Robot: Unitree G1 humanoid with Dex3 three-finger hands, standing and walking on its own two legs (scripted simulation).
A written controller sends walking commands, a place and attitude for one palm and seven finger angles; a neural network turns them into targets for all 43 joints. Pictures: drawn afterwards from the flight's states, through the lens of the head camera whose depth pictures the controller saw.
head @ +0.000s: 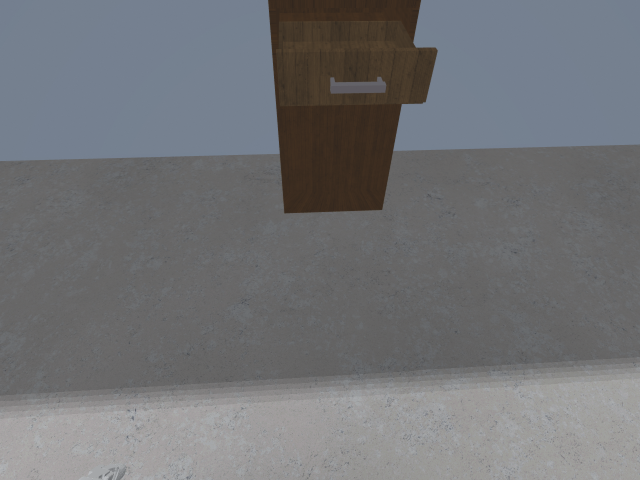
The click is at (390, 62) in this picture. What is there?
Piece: drawer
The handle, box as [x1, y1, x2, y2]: [330, 77, 385, 93]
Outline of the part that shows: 330,77 331,93 384,92 385,90 385,83 380,77 377,77 376,82 335,82 333,77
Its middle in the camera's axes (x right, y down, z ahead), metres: +0.09 -0.40 +0.99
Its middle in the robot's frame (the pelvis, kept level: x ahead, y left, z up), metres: +1.02 -0.04 +0.00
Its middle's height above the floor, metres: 0.78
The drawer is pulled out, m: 0.30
